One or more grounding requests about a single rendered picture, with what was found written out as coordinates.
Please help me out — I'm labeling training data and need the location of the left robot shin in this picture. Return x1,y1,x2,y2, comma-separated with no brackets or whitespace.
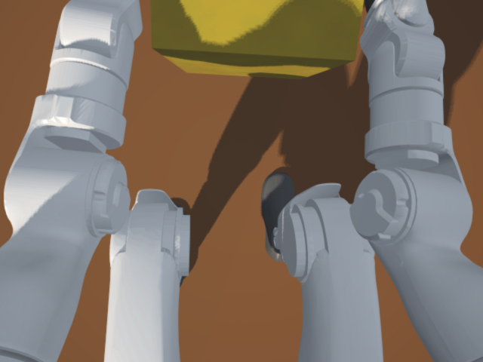
109,189,182,277

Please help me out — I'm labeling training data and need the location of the robot left upper arm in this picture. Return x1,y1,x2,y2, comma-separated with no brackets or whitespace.
0,147,131,362

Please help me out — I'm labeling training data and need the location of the robot right forearm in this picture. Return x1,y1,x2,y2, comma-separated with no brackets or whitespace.
360,0,467,190

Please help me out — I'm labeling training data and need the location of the robot left forearm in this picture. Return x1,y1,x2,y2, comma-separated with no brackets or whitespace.
4,0,143,219

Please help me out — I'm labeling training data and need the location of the robot right foot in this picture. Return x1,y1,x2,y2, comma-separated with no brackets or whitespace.
261,172,295,262

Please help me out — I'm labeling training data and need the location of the carton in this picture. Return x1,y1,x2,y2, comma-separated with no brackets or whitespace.
150,0,364,79

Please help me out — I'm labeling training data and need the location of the robot right upper arm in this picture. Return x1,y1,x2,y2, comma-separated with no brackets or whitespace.
349,167,483,362

